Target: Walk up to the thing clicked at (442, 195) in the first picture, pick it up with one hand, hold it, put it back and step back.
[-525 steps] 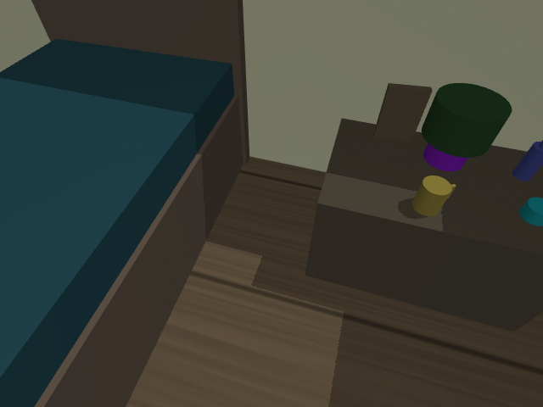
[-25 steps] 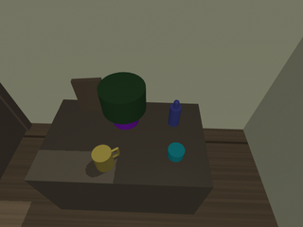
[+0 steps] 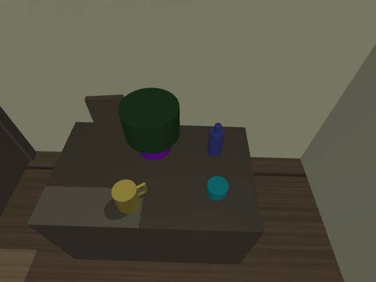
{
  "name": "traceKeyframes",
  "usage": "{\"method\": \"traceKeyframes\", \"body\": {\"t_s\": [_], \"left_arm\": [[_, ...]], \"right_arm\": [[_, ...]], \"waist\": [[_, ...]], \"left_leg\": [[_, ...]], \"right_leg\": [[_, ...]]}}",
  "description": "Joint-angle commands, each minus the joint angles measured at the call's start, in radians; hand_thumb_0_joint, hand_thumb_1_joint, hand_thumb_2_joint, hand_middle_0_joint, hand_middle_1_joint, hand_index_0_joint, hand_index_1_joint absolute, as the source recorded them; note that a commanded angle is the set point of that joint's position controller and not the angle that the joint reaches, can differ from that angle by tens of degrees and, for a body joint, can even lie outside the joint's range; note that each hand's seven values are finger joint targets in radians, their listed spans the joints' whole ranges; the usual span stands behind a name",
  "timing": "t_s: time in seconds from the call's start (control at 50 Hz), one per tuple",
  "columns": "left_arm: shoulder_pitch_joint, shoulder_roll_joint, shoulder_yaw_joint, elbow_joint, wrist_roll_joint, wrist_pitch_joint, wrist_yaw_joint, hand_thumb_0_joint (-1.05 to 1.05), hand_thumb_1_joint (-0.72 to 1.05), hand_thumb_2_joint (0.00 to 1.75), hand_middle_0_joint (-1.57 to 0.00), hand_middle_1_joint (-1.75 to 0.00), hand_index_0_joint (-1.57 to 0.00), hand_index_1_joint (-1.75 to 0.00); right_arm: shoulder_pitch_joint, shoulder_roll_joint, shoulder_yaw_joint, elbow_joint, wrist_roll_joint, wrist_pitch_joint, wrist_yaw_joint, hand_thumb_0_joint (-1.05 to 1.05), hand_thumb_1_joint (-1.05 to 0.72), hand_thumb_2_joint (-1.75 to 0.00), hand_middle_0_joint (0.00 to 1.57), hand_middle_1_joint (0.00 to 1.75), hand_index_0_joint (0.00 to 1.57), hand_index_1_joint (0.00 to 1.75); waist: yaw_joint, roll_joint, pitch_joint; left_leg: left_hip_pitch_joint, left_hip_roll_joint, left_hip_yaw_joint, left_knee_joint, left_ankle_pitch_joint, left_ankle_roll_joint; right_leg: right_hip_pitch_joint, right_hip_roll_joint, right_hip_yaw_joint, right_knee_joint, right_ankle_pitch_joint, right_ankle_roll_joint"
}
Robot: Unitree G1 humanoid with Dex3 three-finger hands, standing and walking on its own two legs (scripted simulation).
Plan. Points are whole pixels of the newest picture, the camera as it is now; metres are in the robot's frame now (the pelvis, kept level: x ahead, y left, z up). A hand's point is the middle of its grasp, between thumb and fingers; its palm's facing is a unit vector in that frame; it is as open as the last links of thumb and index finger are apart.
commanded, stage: stand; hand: left
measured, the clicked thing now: (131, 194) +0.45 +0.20 -0.28
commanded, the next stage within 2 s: none
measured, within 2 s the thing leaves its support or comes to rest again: neither
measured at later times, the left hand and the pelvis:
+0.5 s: hand out of the picture +0.07 +0.25 -0.16, palm faces -0.02 -0.94 -0.34, open 7.4 cm; pelvis +0.00 -0.01 +0.00, yaw +0 degrees
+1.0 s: hand out of the picture +0.07 +0.24 -0.16, palm faces -0.03 -0.94 -0.34, open 7.4 cm; pelvis +0.00 -0.01 +0.00, yaw +0 degrees
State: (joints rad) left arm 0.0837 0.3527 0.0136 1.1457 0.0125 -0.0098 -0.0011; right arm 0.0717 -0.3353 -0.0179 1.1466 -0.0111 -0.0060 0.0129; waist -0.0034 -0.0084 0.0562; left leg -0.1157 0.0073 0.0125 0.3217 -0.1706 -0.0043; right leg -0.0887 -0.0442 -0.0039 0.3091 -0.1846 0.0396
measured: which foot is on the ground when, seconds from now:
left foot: down 0.00-1.00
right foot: down 0.00-1.00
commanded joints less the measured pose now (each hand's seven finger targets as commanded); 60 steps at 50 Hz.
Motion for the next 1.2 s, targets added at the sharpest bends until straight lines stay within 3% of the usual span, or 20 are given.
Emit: {"method": "traceKeyframes", "body": {"t_s": [0.0,0.08,0.18,0.26,0.38,0.54,0.66,0.74,0.96,1.02,1.18], "left_arm": [[-0.029,0.208,0.032,-0.061,-0.003,-0.021,0.012,0.0,0.9,0.9,-0.2,-0.3,-0.2,-0.3],[-0.03,0.21,0.03,-0.065,-0.006,-0.02,0.011,0.0,0.9,0.9,-0.2,-0.3,-0.2,-0.3],[-0.022,0.214,0.029,-0.071,-0.002,-0.02,0.01,0.0,0.9,0.9,-0.2,-0.3,-0.2,-0.3],[-0.016,0.217,0.028,-0.078,-0.002,-0.026,0.011,0.0,0.9,0.9,-0.2,-0.3,-0.2,-0.3],[-0.014,0.212,0.025,-0.079,-0.003,-0.02,0.01,0.0,0.9,0.9,-0.2,-0.3,-0.2,-0.3],[-0.007,0.221,0.025,-0.076,-0.002,-0.021,0.009,0.0,0.9,0.9,-0.2,-0.3,-0.2,-0.3],[-0.001,0.223,0.025,-0.081,-0.002,-0.022,0.009,0.0,0.9,0.9,-0.2,-0.3,-0.2,-0.3],[0.006,0.219,0.024,-0.078,-0.003,-0.017,0.007,0.0,0.9,0.9,-0.2,-0.3,-0.2,-0.3],[0.006,0.219,0.019,-0.084,-0.003,-0.022,0.009,0.0,0.9,0.9,-0.2,-0.3,-0.2,-0.3],[0.0,0.217,0.019,-0.082,-0.002,-0.021,0.01,0.0,0.9,0.9,-0.2,-0.3,-0.2,-0.3],[-0.002,0.218,0.024,-0.087,0.0,-0.02,0.009,0.0,0.9,0.9,-0.2,-0.3,-0.2,-0.3]], "right_arm": [[-0.05,-0.225,-0.032,-0.066,0.004,-0.021,-0.018,0.0,-0.9,-0.9,0.2,0.3,0.2,0.3],[-0.045,-0.219,-0.027,-0.063,0.004,-0.022,-0.016,0.0,-0.9,-0.9,0.2,0.3,0.2,0.3],[-0.05,-0.223,-0.028,-0.065,0.004,-0.021,-0.016,0.0,-0.9,-0.9,0.2,0.3,0.2,0.3],[-0.048,-0.227,-0.029,-0.068,0.004,-0.022,-0.015,0.0,-0.9,-0.9,0.2,0.3,0.2,0.3],[-0.037,-0.229,-0.026,-0.062,0.002,-0.019,-0.017,0.0,-0.9,-0.9,0.2,0.3,0.2,0.3],[-0.027,-0.226,-0.023,-0.062,0.003,-0.019,-0.014,0.0,-0.9,-0.9,0.2,0.3,0.2,0.3],[-0.019,-0.23,-0.023,-0.061,0.001,-0.021,-0.015,0.0,-0.9,-0.9,0.2,0.3,0.2,0.3],[-0.014,-0.233,-0.023,-0.057,0.001,-0.019,-0.016,0.0,-0.9,-0.9,0.2,0.3,0.2,0.3],[-0.006,-0.23,-0.022,-0.059,0.001,-0.02,-0.015,0.0,-0.9,-0.9,0.2,0.3,0.2,0.3],[-0.004,-0.23,-0.021,-0.059,0.001,-0.019,-0.015,0.0,-0.9,-0.9,0.2,0.3,0.2,0.3],[-0.001,-0.231,-0.021,-0.066,0.001,-0.022,-0.016,0.0,-0.9,-0.9,0.2,0.3,0.2,0.3]], "waist": [[0.001,0.015,-0.103],[-0.001,0.015,-0.083],[-0.001,0.011,-0.089],[-0.001,0.011,-0.119],[-0.002,0.026,-0.074],[-0.002,0.01,-0.063],[-0.001,0.01,-0.085],[0.004,0.015,-0.063],[0.001,0.017,-0.09],[0.0,0.006,-0.053],[0.0,0.008,-0.075]], "left_leg": [[0.038,0.124,-0.094,-0.042,0.199,0.019],[0.03,0.122,-0.097,-0.053,0.172,0.012],[0.041,0.123,-0.095,-0.045,0.158,0.014],[0.07,0.126,-0.09,-0.03,0.22,0.016],[0.024,0.12,-0.087,-0.048,0.131,0.013],[0.02,0.119,-0.097,-0.055,0.09,0.013],[0.038,0.123,-0.094,-0.049,0.133,0.014],[0.01,0.117,-0.095,-0.062,0.077,0.011],[0.025,0.123,-0.091,-0.042,0.144,0.016],[0.007,0.12,-0.093,-0.05,0.111,0.014],[0.011,0.122,-0.094,-0.05,0.13,0.015]], "right_leg": [[0.014,-0.094,0.061,-0.038,0.168,-0.038],[-0.003,-0.092,0.062,-0.042,0.12,-0.039],[-0.004,-0.094,0.064,-0.048,0.131,-0.043],[0.007,-0.098,0.064,-0.042,0.202,-0.041],[-0.007,-0.095,0.07,-0.059,0.124,-0.045],[-0.023,-0.092,0.071,-0.062,0.073,-0.046],[-0.019,-0.094,0.071,-0.052,0.115,-0.047],[-0.021,-0.09,0.071,-0.059,0.065,-0.048],[-0.007,-0.096,0.072,-0.046,0.136,-0.048],[-0.024,-0.092,0.07,-0.054,0.093,-0.048],[-0.007,-0.093,0.069,-0.047,0.12,-0.05]]}}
